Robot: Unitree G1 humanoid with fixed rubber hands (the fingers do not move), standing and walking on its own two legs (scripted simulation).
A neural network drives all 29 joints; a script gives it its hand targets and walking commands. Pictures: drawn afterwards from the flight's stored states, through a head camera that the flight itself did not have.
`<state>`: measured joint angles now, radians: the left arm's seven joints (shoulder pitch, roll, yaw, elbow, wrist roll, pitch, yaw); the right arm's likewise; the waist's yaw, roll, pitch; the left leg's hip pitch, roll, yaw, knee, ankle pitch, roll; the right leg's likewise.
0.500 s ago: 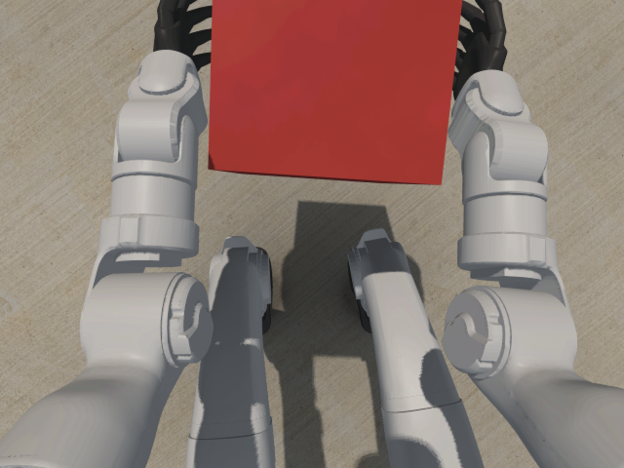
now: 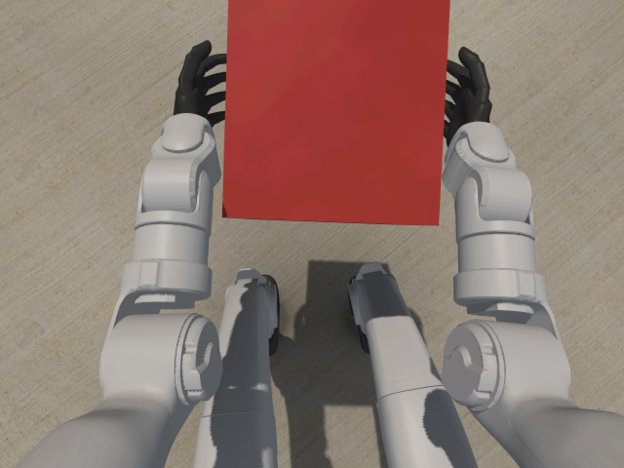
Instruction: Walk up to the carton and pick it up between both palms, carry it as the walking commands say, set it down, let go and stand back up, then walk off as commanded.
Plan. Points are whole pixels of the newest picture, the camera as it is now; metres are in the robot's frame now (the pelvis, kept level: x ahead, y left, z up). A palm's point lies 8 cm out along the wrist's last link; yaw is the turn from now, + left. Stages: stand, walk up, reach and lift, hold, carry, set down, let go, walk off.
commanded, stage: reach and lift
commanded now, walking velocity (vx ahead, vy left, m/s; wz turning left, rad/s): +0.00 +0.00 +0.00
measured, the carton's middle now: (327, 135) +0.48 -0.04 -0.11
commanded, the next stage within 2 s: none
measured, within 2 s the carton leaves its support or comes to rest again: neither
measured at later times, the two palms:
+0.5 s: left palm (156, 87) +0.47 +0.11 +0.06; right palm (537, 93) +0.43 -0.19 +0.07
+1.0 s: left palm (136, 62) +0.45 +0.10 +0.12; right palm (610, 64) +0.42 -0.20 +0.13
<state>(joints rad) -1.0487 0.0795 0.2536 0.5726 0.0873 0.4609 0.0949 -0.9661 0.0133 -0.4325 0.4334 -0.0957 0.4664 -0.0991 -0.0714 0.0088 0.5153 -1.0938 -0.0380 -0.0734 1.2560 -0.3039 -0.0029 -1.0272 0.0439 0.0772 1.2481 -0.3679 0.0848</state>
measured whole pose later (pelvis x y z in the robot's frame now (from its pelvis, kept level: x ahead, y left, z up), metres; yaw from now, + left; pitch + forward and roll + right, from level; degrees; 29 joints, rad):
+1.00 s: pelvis +0.14 -0.02 +0.13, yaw +0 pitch +6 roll +0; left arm -0.31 -0.13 0.19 0.42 0.22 0.53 0.05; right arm -0.26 0.15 -0.30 0.34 -0.21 0.52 -0.02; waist -0.07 -0.03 -0.04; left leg -0.40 -0.02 -0.07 0.49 -0.19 -0.01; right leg -0.35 0.00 0.09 0.49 -0.23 0.04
